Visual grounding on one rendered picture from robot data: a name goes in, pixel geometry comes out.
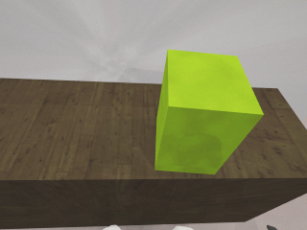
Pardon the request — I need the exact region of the pedestal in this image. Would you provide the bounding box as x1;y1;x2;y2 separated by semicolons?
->
0;78;307;230

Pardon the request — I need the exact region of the carton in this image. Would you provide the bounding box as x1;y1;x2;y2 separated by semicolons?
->
154;49;264;174

